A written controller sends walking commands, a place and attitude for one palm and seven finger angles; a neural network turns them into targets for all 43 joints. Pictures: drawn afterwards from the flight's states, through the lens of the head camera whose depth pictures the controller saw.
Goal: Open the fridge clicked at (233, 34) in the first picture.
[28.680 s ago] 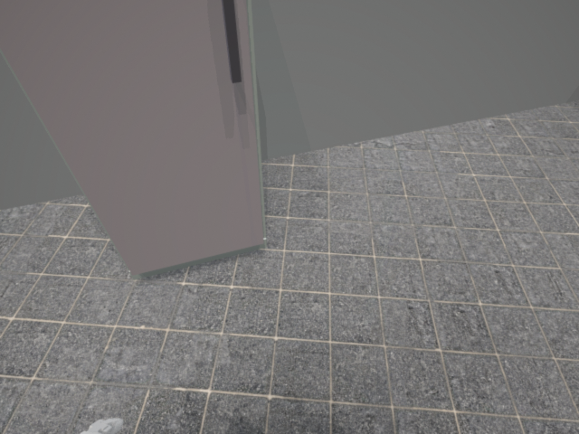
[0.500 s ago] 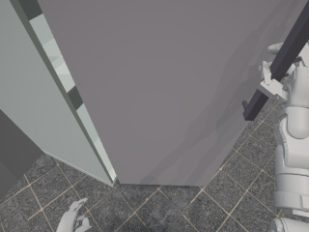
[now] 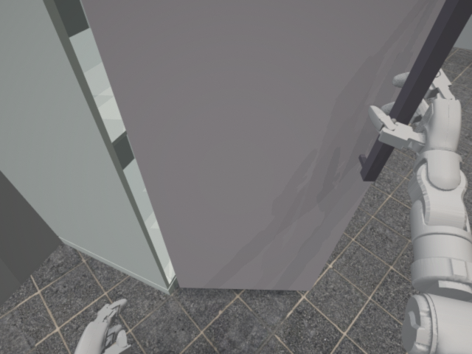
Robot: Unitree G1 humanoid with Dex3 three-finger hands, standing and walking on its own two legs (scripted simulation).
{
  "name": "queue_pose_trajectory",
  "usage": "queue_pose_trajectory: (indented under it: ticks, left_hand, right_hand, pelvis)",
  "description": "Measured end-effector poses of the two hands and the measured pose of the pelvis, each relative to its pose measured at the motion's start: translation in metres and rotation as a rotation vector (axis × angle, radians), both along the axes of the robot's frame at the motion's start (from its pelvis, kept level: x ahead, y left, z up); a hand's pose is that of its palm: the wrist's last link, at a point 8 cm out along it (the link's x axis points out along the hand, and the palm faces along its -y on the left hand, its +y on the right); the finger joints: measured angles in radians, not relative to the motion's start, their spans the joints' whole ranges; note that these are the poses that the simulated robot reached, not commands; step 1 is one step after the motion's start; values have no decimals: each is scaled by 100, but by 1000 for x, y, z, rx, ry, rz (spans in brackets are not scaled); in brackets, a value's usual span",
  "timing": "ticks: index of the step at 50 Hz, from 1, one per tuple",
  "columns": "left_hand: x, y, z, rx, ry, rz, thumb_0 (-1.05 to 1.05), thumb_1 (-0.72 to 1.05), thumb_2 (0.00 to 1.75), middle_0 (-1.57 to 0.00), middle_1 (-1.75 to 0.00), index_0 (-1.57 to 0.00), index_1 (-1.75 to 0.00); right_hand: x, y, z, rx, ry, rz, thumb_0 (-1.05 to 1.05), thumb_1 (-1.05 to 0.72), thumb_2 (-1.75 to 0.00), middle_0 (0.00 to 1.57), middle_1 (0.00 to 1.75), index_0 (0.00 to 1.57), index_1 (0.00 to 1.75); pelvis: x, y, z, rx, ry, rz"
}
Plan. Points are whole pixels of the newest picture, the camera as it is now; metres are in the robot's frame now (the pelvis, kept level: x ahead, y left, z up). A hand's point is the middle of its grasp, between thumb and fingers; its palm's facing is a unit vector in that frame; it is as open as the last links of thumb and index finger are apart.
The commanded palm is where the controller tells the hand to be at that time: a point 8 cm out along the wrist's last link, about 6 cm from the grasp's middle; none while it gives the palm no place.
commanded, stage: loosen the grip on the handle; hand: right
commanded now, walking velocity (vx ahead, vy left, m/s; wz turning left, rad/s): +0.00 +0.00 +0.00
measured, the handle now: (402, 95) +0.47 -0.20 +0.23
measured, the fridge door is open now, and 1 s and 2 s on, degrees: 67 69 69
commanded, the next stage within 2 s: slip the hand off the handle in 0.38 s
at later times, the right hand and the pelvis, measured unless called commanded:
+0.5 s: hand (393, 133) +0.41 -0.19 +0.20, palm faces +0.20 +0.97 -0.16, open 14.8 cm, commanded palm +0.37 -0.25 +0.20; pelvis +0.03 +0.01 +0.00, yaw +1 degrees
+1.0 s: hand (442, 146) +0.40 -0.26 +0.19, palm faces +0.21 +0.96 -0.17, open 14.7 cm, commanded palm +0.37 -0.31 +0.20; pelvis +0.05 -0.01 -0.01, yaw +0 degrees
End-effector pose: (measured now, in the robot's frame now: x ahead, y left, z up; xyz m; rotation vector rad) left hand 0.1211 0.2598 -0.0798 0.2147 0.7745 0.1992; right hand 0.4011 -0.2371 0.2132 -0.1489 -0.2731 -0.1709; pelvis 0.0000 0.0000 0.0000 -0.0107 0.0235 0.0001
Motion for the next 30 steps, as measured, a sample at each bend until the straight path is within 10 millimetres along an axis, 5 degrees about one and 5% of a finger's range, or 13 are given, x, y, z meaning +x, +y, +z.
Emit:
queue_pose_trajectory:
  ticks: [7, 13, 18, 30]
  left_hand:
    - [-51, 24, -19, 7, 148, 42, 1, 90, 90, -20, -30, -20, -30]
    - [-59, 27, -25, 7, 206, 74, 1, 90, 90, -20, -30, -20, -30]
    - [-33, 21, -24, -2, 151, 66, 1, 91, 90, -20, -30, -20, -30]
    - [67, -16, -6, -30, -31, -45, 1, 90, 90, -20, -30, -20, -30]
  right_hand:
    - [-17, 4, -8, -50, -125, -63, -1, 15, -39, 46, 139, 29, 133]
    - [-21, 0, -9, -106, -143, -31, 0, 42, -26, 47, 138, 27, 127]
    - [-19, -1, -8, -98, -122, 5, 0, 51, -22, 44, 134, 26, 122]
    - [-16, -11, -13, -71, -113, -5, -1, 56, -20, 41, 127, 23, 114]
  pelvis:
    - [0, 11, -4, -8, 3, 16]
    - [6, 17, -4, -1, 7, 32]
    - [17, 14, -3, 7, 7, 31]
    - [43, 3, -2, 3, 30, 32]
